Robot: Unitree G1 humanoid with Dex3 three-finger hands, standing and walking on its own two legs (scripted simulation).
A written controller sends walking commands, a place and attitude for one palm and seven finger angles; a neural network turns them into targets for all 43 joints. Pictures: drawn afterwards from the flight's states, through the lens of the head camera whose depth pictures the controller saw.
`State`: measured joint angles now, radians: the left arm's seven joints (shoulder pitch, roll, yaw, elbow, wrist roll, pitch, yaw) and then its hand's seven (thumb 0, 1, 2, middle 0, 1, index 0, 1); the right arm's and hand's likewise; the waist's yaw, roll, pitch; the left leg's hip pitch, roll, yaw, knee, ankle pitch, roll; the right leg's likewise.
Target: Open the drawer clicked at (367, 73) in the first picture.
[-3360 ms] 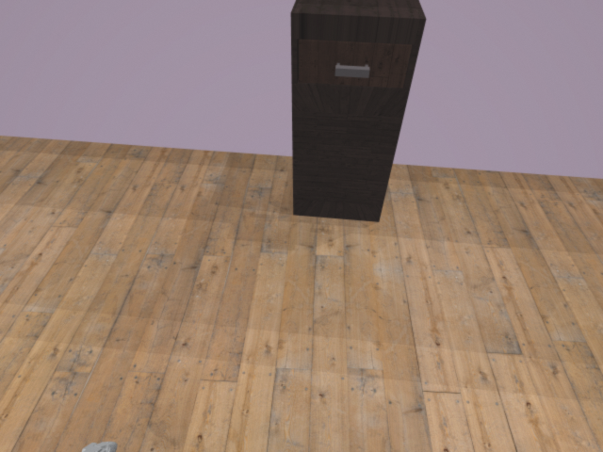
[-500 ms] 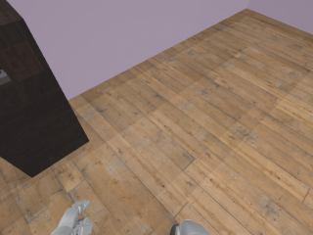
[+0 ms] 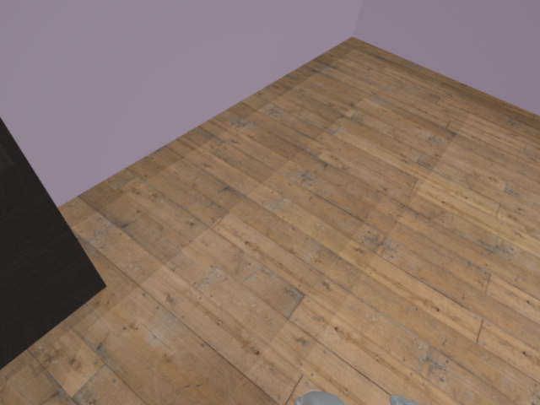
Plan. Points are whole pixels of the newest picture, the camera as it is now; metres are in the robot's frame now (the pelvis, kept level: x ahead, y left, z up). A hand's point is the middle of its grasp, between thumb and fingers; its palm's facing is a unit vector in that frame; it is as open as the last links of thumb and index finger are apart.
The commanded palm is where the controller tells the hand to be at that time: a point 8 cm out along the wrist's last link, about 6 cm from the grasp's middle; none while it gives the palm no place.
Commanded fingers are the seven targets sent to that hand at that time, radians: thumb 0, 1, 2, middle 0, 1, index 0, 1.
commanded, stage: walk to a spot facing it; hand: left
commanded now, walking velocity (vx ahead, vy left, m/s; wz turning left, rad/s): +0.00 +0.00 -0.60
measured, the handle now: out of the picture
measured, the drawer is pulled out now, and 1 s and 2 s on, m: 0.00 0.00 0.00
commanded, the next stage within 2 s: turn to face it in 1.12 s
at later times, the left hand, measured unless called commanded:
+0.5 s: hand (200, 380) +0.18 +0.12 -0.15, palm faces -0.28 -0.92 -0.27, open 7.4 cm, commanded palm none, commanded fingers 0.00 0.90 0.90 -0.20 -0.30 -0.20 -0.30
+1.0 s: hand (196, 352) +0.23 +0.14 -0.17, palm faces -0.51 -0.84 -0.18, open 7.4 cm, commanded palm none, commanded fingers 0.00 0.90 0.90 -0.20 -0.30 -0.20 -0.30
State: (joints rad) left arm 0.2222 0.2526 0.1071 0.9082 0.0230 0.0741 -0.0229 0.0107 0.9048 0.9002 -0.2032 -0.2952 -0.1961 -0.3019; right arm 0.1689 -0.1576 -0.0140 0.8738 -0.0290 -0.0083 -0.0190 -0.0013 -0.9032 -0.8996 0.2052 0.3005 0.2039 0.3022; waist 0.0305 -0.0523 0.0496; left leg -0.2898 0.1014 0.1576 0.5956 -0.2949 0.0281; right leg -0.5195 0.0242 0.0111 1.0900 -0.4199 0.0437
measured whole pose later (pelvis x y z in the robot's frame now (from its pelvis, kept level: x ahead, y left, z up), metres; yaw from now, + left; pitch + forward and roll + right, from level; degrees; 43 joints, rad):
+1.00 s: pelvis +0.08 -0.01 +0.01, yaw -37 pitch -1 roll -2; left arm 0.27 0.26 0.11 0.96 0.02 0.07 -0.04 0.01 0.91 0.90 -0.20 -0.29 -0.19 -0.30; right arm 0.25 -0.18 -0.01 0.91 -0.03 -0.03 -0.02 0.00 -0.90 -0.90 0.20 0.30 0.20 0.30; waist 0.03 -0.05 0.04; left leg -0.16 0.09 0.18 0.47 -0.30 0.01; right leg -0.50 -0.01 -0.01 1.11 -0.36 0.04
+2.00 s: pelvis +0.14 -0.07 +0.01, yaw -27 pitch +1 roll -3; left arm 0.21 0.28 0.11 0.95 0.02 0.06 0.02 0.01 0.91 0.90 -0.20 -0.29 -0.19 -0.30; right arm 0.21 -0.20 -0.05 0.93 -0.02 0.02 0.00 0.00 -0.90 -0.90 0.21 0.30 0.20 0.30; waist 0.00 -0.01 0.05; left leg -0.31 -0.02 0.01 0.46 -0.18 0.08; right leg -0.47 -0.09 0.00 1.06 -0.36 0.10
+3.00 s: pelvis +0.12 -0.10 +0.00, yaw +12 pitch +0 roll -1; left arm 0.15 0.27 0.07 0.86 0.01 0.06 0.01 0.01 0.91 0.90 -0.20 -0.29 -0.19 -0.30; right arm 0.16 -0.23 -0.05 0.90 -0.03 0.04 0.02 0.00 -0.90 -0.90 0.21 0.30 0.21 0.30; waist 0.00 0.00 0.08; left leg -0.26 -0.02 -0.07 0.52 -0.27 0.01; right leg -0.43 -0.08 -0.02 0.89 -0.42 0.10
